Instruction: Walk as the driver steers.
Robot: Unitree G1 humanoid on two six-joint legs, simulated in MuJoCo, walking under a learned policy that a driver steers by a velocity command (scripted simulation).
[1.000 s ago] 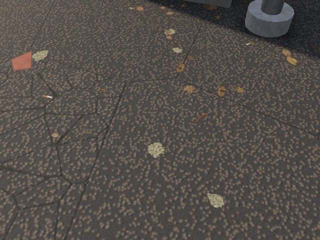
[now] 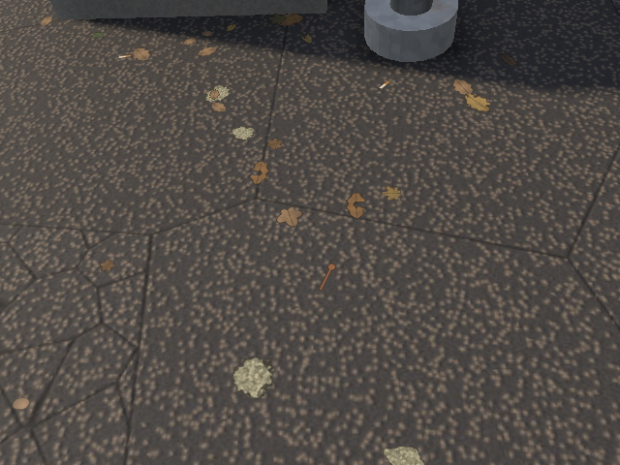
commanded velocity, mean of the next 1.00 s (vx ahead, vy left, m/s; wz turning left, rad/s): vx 0.24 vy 0.00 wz -0.34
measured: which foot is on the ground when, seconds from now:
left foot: up 0.00-0.22, down 0.24-0.68, up 0.70-1.00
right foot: down 0.00-0.24, up 0.26-0.66, down 0.68-1.00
